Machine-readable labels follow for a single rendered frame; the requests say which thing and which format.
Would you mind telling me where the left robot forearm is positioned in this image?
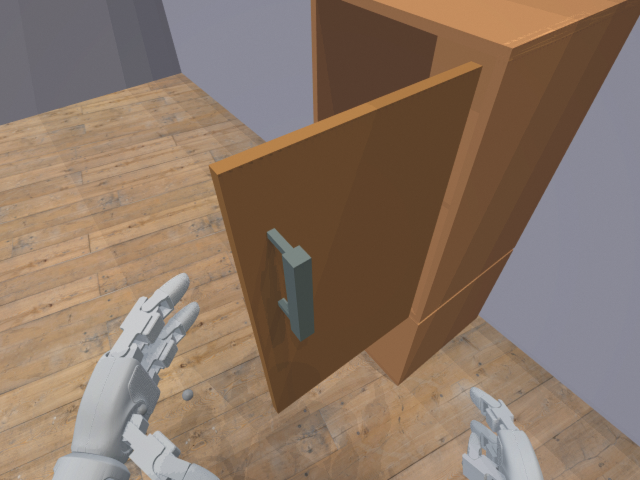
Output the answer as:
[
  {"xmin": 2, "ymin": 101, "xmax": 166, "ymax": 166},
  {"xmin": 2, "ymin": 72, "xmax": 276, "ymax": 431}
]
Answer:
[{"xmin": 52, "ymin": 453, "xmax": 130, "ymax": 480}]

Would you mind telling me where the left robot hand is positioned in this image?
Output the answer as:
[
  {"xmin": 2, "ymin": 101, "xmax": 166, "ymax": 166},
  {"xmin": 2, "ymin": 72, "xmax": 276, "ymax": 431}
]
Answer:
[{"xmin": 71, "ymin": 273, "xmax": 220, "ymax": 480}]

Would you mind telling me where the cupboard door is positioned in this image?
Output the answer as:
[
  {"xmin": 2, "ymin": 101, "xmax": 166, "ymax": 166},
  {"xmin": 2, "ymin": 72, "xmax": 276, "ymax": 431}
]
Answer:
[{"xmin": 209, "ymin": 61, "xmax": 483, "ymax": 414}]

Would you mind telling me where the handle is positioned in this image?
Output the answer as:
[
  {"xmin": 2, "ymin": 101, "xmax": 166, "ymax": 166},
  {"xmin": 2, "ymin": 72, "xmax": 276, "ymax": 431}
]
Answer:
[{"xmin": 267, "ymin": 228, "xmax": 315, "ymax": 342}]

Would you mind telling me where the right robot hand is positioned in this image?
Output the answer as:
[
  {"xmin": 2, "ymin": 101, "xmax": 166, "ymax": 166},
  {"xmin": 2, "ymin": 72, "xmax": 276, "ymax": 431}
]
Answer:
[{"xmin": 462, "ymin": 387, "xmax": 544, "ymax": 480}]

